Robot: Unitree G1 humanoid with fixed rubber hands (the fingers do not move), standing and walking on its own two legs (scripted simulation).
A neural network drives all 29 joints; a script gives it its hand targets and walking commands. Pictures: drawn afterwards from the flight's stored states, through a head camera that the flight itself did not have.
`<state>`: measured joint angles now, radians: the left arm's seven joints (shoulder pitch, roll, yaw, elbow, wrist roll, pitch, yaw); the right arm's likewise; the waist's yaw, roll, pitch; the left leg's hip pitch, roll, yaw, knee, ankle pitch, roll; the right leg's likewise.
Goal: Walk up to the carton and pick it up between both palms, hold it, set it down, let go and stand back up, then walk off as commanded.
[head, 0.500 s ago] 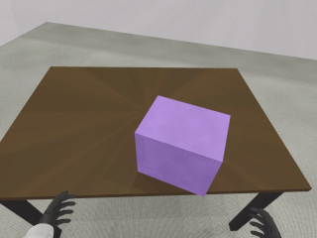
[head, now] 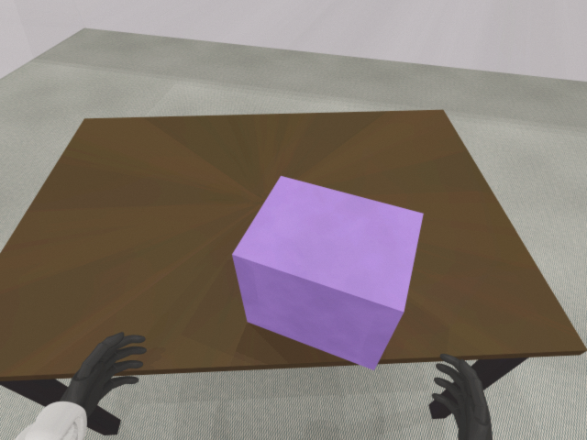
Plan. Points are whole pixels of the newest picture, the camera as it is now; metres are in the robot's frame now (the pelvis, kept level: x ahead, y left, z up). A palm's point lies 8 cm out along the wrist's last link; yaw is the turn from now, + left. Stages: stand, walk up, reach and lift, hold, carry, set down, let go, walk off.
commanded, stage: reach and lift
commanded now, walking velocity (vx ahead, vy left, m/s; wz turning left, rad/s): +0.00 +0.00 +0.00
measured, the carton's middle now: (327, 272) +0.38 -0.02 -0.03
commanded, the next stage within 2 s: none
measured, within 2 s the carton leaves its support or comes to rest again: neither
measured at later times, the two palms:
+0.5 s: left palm (82, 378) +0.20 +0.30 +0.00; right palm (445, 427) +0.15 -0.14 +0.01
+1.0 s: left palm (117, 325) +0.26 +0.27 +0.02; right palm (437, 362) +0.22 -0.15 +0.02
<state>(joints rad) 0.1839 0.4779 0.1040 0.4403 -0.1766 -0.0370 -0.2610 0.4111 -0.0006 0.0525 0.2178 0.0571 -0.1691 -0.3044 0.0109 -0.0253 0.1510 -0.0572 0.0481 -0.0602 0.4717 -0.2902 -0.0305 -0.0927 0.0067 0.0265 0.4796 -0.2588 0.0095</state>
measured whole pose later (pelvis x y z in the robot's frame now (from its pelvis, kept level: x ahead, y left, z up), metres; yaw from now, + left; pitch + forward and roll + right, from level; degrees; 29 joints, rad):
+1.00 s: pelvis +0.03 +0.02 +0.00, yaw +0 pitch -5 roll -1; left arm 0.13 0.47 0.00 0.13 -0.28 0.06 -0.22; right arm 0.33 0.02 0.09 0.02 0.11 -0.08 -0.37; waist 0.01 -0.02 0.16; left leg -0.06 0.03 -0.05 0.45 -0.31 -0.03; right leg -0.07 -0.01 0.03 0.40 -0.25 0.03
